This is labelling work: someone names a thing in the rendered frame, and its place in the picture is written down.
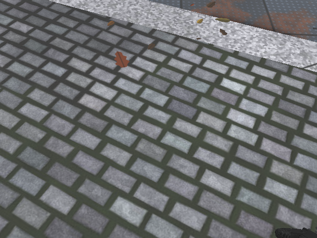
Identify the robot right hand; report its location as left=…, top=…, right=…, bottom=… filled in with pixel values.
left=274, top=227, right=317, bottom=238

